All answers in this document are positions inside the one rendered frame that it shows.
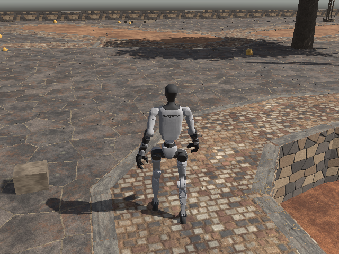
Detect left robot forearm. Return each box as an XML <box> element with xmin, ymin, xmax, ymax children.
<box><xmin>138</xmin><ymin>129</ymin><xmax>150</xmax><ymax>156</ymax></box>

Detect robot right hand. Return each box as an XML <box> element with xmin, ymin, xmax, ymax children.
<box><xmin>187</xmin><ymin>143</ymin><xmax>199</xmax><ymax>153</ymax></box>

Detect robot left hand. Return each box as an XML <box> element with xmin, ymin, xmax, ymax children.
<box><xmin>136</xmin><ymin>154</ymin><xmax>148</xmax><ymax>169</ymax></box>

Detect right robot forearm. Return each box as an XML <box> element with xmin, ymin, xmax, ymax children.
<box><xmin>190</xmin><ymin>127</ymin><xmax>199</xmax><ymax>145</ymax></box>

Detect robot right upper arm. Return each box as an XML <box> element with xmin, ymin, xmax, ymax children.
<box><xmin>182</xmin><ymin>107</ymin><xmax>196</xmax><ymax>135</ymax></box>

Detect humanoid robot torso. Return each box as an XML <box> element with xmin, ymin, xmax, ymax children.
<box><xmin>158</xmin><ymin>105</ymin><xmax>183</xmax><ymax>159</ymax></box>

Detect robot left upper arm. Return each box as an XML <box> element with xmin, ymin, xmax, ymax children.
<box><xmin>146</xmin><ymin>106</ymin><xmax>160</xmax><ymax>137</ymax></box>

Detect right robot foot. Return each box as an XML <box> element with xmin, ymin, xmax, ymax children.
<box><xmin>179</xmin><ymin>210</ymin><xmax>187</xmax><ymax>224</ymax></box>

